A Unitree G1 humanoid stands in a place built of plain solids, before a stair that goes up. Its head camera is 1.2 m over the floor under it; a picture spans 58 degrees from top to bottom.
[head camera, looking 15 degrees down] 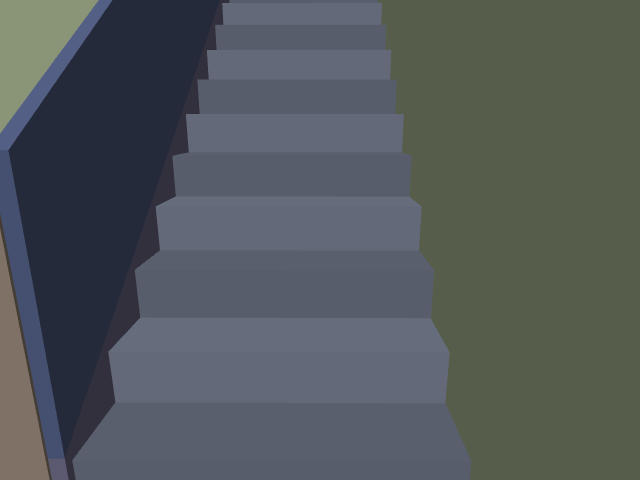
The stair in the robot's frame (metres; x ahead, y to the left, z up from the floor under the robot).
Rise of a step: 0.21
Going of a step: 0.28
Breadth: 1.22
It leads straight ahead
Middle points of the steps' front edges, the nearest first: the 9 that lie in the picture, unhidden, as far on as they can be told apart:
1.10 0.15 0.21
1.38 0.15 0.42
1.66 0.15 0.63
1.95 0.14 0.84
2.23 0.14 1.05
2.51 0.14 1.25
2.80 0.14 1.46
3.08 0.14 1.67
3.36 0.14 1.88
